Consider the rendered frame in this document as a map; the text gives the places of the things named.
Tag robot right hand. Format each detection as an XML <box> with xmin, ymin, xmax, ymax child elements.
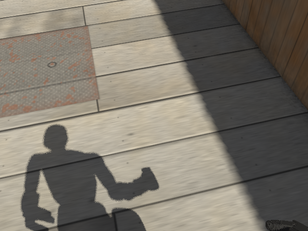
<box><xmin>266</xmin><ymin>219</ymin><xmax>308</xmax><ymax>231</ymax></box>

